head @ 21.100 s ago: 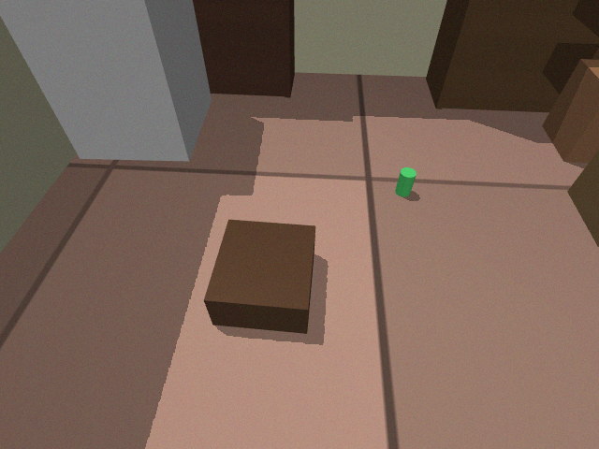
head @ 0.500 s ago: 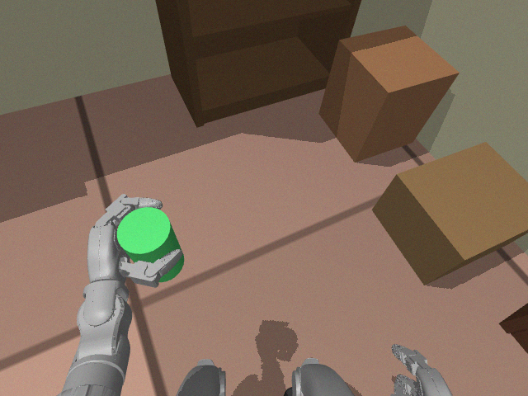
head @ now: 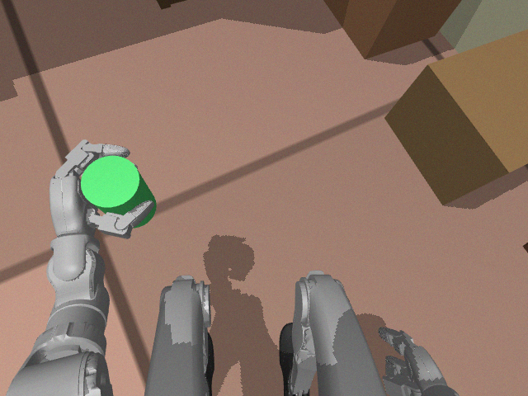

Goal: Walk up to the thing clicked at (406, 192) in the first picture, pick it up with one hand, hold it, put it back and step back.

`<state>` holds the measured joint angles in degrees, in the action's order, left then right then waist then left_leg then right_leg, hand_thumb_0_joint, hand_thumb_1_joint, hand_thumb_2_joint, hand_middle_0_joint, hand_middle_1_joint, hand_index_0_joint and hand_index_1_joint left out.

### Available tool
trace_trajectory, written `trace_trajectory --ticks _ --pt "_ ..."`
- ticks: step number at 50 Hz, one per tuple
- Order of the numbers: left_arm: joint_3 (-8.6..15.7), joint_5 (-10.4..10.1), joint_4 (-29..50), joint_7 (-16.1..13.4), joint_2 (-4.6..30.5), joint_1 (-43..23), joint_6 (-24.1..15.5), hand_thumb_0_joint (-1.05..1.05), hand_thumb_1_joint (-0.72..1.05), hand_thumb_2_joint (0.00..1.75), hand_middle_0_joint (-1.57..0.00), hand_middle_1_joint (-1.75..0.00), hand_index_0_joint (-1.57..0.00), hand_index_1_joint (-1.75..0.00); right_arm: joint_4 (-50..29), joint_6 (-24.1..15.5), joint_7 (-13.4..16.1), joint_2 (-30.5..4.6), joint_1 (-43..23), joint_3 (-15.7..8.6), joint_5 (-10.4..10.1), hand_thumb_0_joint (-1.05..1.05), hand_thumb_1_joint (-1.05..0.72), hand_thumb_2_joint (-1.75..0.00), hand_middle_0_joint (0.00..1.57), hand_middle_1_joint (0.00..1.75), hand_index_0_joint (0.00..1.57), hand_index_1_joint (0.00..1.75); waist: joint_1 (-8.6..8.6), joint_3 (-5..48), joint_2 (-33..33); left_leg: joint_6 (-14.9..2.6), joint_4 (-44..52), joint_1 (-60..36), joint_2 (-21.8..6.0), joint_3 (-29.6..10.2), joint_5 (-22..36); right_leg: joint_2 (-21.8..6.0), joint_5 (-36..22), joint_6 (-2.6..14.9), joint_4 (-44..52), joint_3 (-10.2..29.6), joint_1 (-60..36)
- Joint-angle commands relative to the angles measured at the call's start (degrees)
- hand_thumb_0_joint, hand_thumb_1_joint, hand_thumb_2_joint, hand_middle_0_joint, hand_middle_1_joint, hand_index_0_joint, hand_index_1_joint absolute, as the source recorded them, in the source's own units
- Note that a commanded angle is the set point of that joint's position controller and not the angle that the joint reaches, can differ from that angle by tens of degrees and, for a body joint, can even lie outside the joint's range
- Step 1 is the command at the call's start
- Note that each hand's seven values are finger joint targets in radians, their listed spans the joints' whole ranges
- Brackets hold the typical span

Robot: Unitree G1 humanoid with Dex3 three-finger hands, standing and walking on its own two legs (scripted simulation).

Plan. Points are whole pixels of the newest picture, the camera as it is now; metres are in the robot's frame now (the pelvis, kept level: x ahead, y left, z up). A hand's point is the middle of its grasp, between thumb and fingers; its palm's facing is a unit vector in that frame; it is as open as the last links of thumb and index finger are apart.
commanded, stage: crouch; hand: left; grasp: from the side
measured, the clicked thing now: (123, 195) +0.41 +0.21 -0.07
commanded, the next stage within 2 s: lower in 1.04 s
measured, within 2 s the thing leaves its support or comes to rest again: neither
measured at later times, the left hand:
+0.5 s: hand (140, 210) +0.44 +0.22 -0.21, palm faces +0.16 -0.99 -0.02, open 10.0 cm
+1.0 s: hand (148, 216) +0.45 +0.23 -0.28, palm faces +0.14 -0.99 -0.01, open 10.0 cm
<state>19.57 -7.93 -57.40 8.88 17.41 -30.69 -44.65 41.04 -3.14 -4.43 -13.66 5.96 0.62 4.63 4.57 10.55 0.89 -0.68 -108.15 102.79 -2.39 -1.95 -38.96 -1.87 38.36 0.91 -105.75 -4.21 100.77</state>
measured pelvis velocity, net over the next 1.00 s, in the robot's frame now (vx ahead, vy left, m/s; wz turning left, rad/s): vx -0.03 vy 0.01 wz -0.12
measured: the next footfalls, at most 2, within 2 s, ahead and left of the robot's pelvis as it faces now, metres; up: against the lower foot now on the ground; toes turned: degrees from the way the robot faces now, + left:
none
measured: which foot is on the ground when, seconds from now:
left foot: down 0.00-1.00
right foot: down 0.00-1.00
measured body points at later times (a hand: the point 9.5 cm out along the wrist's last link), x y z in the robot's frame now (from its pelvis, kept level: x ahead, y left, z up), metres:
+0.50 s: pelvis -0.04 +0.00 -0.15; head +0.18 +0.06 +0.24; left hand +0.42 +0.27 -0.21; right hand +0.04 -0.27 -0.26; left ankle +0.06 +0.12 -0.46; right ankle +0.07 -0.12 -0.46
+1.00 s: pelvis -0.03 +0.01 -0.19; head +0.21 +0.09 +0.18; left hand +0.43 +0.28 -0.28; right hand +0.05 -0.28 -0.28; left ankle +0.06 +0.12 -0.46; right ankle +0.07 -0.12 -0.46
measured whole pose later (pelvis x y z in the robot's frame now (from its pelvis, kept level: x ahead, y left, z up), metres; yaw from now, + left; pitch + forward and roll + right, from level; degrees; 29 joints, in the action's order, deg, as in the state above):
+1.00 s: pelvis -0.03 +0.01 -0.19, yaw -7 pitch +25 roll -10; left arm 29.7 -4.6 -70.6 9.9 34.6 -41.3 -48.5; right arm 40.4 -0.2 -6.7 -18.3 0.8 11.9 12.2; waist 12.2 -4.8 5.8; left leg -1.7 -144.0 131.0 -2.6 -9.4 -39.3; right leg -1.5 36.8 0.6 -136.4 -9.8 125.0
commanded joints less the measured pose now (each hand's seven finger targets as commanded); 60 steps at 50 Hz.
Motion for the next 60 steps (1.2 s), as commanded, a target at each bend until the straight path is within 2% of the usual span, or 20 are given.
trace_trajectory --ticks 1,5,6,8,11,12,14,16,20,25,29,32,37,41,42,48,51,56,58,60 --pt "2.65 -0.49 7.62 0.78 10.39 -23.19 -6.42 0.0 0.19 1.26 -1.23 -1.36 -1.23 -1.37 -2.44 -0.97 0.13 -11.96 7.68 -3.6 0.62 0.0 -0.91 -0.91 0.2 0.3 0.2 0.3 2.18 35.73 -8.4 -0.19 6.11 -21.05 1.96 -1.7 16.64 2.35 -15.01 1.78 5.43 1.36 -10.08" --pt "5.34 1.37 3.82 0.26 14.91 -25.59 -7.53 0.0 0.18 1.29 -1.25 -1.38 -1.25 -1.4 -2.47 -0.63 -0.27 -12.65 7.17 -2.81 1.41 0.0 -0.91 -0.91 0.2 0.3 0.2 0.3 2.19 33.49 -9.76 0.22 3.13 -14.67 1.93 -1.53 9.15 2.37 -9.27 1.86 0.9 0.38 -5.2" --pt "7.3 1.72 3.86 -0.13 17.08 -25.52 -7.92 0.0 0.16 1.29 -1.26 -1.38 -1.26 -1.4 -2.68 -0.41 -0.41 -12.86 7.06 -2.62 1.43 0.0 -0.91 -0.91 0.2 0.3 0.2 0.3 1.9 33.53 -9.87 0.33 2.91 -13.33 1.98 -1.75 7.17 2.31 -8.02 1.81 -0.23 -0.01 -4.47" --pt "7.35 1.7 2.76 -0.22 16.48 -27.07 -7.97 0.0 0.18 1.31 -1.27 -1.4 -1.27 -1.42 -2.88 -0.23 -0.6 -13.28 6.85 -2.23 1.7 0.0 -0.91 -0.91 0.2 0.3 0.2 0.3 2.42 33.59 -10.62 0.3 1.22 -12.08 1.99 -1.54 5.67 2.26 -7.41 1.7 -2.14 -0.38 -3.01" --pt "7.59 1.99 4.39 -0.38 19.12 -31.67 -8.27 0.0 0.17 1.29 -1.25 -1.38 -1.25 -1.4 -2.84 -0.1 -0.59 -13.8 6.87 -1.84 1.89 0.0 -0.91 -0.91 0.2 0.3 0.2 0.3 3.9 34.47 -10.69 -0.08 -1.85 -7.47 2.2 -0.53 2.06 2.39 -4.8 1.31 -3.5 -0.32 -2.95" --pt "9.35 2.22 4.16 -0.48 22.21 -31.65 -8.25 0.0 0.18 1.28 -1.24 -1.36 -1.24 -1.38 -2.53 0.02 -0.49 -13.95 7.02 -1.56 2.0 0.0 -0.91 -0.91 0.2 0.3 0.2 0.3 3.27 35.78 -10.46 -0.2 -3.28 -6.51 2.24 0.11 2.68 2.36 -4.95 1.15 -3.85 0.19 -4.25" --pt "8.43 3.12 3.27 -0.3 22.67 -33.28 -7.98 0.0 0.18 1.26 -1.22 -1.35 -1.22 -1.37 -2.27 0.11 -0.42 -14.1 6.67 -1.13 2.24 0.0 -0.91 -0.91 0.2 0.3 0.2 0.3 4.26 34.78 -10.87 -0.32 -5.12 -5.19 2.07 0.13 1.87 2.49 -4.42 1.09 -5.41 -0.23 -2.02" --pt "9.03 3.13 3.97 -0.11 23.92 -34.42 -8.03 0.0 0.17 1.24 -1.22 -1.33 -1.21 -1.35 -1.83 0.34 -0.24 -14.71 6.41 -0.66 2.49 0.0 -0.91 -0.91 0.2 0.3 0.2 0.3 4.72 33.16 -12.41 -0.27 -5.75 -4.5 1.91 -0.4 -0.09 2.54 -3.26 1.08 -6.95 -1.1 0.27" --pt "9.09 2.23 2.5 0.45 23.74 -33.81 -7.48 0.0 0.17 1.21 -1.2 -1.3 -1.2 -1.32 -1.61 0.42 -0.19 -15.68 6.41 0.44 3.1 0.0 -0.91 -0.91 0.2 0.3 0.2 0.3 5.5 32.76 -13.1 -0.18 -8.76 -2.56 1.87 -0.77 0.43 2.65 -4.17 1.09 -9.41 -2.1 1.31" --pt "9.42 2.81 -2.47 1.37 23.62 -30.37 -6.87 0.0 0.21 1.21 -1.2 -1.29 -1.2 -1.31 -1.26 0.94 -0.47 -17.26 6.22 1.73 3.71 0.0 -0.91 -0.91 0.2 0.3 0.2 0.3 6.47 27.32 -13.49 0.37 -10.79 -1.38 1.38 -3.03 3.18 2.56 -6.91 1.36 -13.65 -3.97 7.04" --pt "11.69 2.27 -1.45 1.44 26.48 -29.47 -7.14 0.0 0.22 1.22 -1.2 -1.3 -1.2 -1.31 -1.5 1.58 -0.79 -17.66 6.24 2.84 4.33 0.0 -0.91 -0.91 0.2 0.3 0.2 0.3 5.73 27.85 -13.47 0.16 -13.76 0.66 1.51 -2.43 5.93 3.01 -8.97 1.19 -14.65 -4.01 4.58" --pt "12.81 2.12 -1.22 1.51 26.98 -27.75 -7.37 0.0 0.25 1.24 -1.2 -1.31 -1.2 -1.32 -1.56 2.0 -0.99 -18.44 6.53 3.23 4.89 0.0 -0.91 -0.91 0.2 0.3 0.2 0.3 6.17 28.47 -13.8 0.26 -14.97 0.32 1.31 -3.04 7.92 3.11 -10.88 1.05 -15.88 -4.58 3.93" --pt "11.99 2.99 1.62 1.68 28.47 -29.43 -8.39 0.0 0.28 1.24 -1.2 -1.31 -1.2 -1.32 -1.31 2.41 -1.22 -19.3 5.68 4.09 5.96 0.0 -0.91 -0.91 0.2 0.3 0.2 0.3 7.84 27.94 -17.2 0.64 -16.16 -1.18 0.69 -4.1 8.63 3.32 -11.69 1.14 -17.55 -5.42 5.23" --pt "12.07 1.63 2.8 1.75 28.76 -30.62 -8.91 0.0 0.27 1.21 -1.2 -1.29 -1.2 -1.3 -1.25 2.63 -1.25 -20.01 5.44 5.03 6.58 0.0 -0.92 -0.91 0.2 0.3 0.2 0.3 8.8 27.71 -17.84 0.66 -17.84 -1.22 0.53 -4.66 9.58 3.46 -12.83 0.92 -18.02 -5.78 4.73" --pt "11.14 1.58 1.29 1.9 27.88 -29.75 -8.75 0.0 0.28 1.22 -1.2 -1.29 -1.2 -1.3 -1.2 2.71 -1.3 -20.06 4.89 5.33 6.67 0.0 -0.92 -0.91 0.2 0.3 0.2 0.3 9.07 26.67 -17.54 0.63 -18.36 -0.92 0.5 -4.7 9.73 3.48 -12.93 0.88 -18.25 -5.92 5.24" --pt "11.0 2.17 -2.13 1.32 28.71 -27.84 -9.27 0.0 0.24 1.23 -1.22 -1.3 -1.22 -1.32 -2.11 3.02 -1.58 -20.74 2.75 6.67 7.52 0.0 -0.91 -0.91 0.2 0.3 0.2 0.3 9.38 22.39 -15.6 0.54 -19.61 2.25 0.37 -5.13 7.19 3.71 -11.02 0.79 -18.84 -6.91 6.11" --pt "12.13 2.01 -2.27 0.97 31.23 -27.95 -9.68 0.0 0.22 1.21 -1.21 -1.3 -1.21 -1.31 -2.61 3.31 -1.7 -21.0 2.1 7.4 7.83 0.0 -0.91 -0.91 0.2 0.3 0.2 0.3 8.92 22.77 -15.64 0.39 -20.22 3.99 0.43 -5.14 6.2 4.04 -10.31 0.65 -18.87 -7.11 4.51" --pt "12.76 2.03 -1.73 0.52 32.19 -26.66 -10.03 0.0 0.27 1.24 -1.24 -1.32 -1.24 -1.33 -2.99 3.59 -1.69 -22.16 2.11 8.14 8.38 0.0 -0.91 -0.91 0.2 0.3 0.2 0.3 9.4 23.08 -17.8 0.92 -20.27 1.07 0.11 -6.21 8.9 4.11 -12.53 0.81 -19.91 -7.89 4.65" --pt "12.16 2.16 -0.51 0.14 32.23 -27.98 -10.31 0.0 0.24 1.18 -1.24 -1.33 -1.24 -1.33 -3.13 3.71 -1.86 -22.49 1.73 8.44 8.54 0.0 -0.92 -0.91 0.2 0.3 0.2 0.3 9.79 22.3 -19.6 1.25 -19.76 0.11 -0.05 -6.95 9.6 4.09 -12.88 1.06 -20.65 -8.29 5.84" --pt "10.99 2.39 -3.81 -0.22 30.28 -27.02 -10.36 0.0 0.22 1.18 -1.23 -1.33 -1.24 -1.33 -3.52 3.7 -2.08 -22.65 0.67 9.13 8.71 0.0 -0.92 -0.91 0.2 0.3 0.2 0.3 11.29 18.71 -18.86 1.32 -19.73 0.84 -0.25 -7.91 8.75 3.99 -12.37 1.0 -21.09 -9.01 7.75"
